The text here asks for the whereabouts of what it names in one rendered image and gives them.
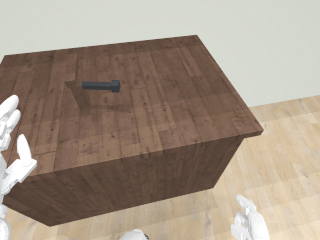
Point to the left robot shin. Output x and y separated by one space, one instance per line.
137 230

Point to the counter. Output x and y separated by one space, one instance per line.
170 131

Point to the left robot forearm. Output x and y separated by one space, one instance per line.
5 228

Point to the tap lever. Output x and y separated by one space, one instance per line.
114 85

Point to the left robot hand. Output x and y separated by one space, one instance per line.
22 167

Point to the right robot hand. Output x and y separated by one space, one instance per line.
254 228

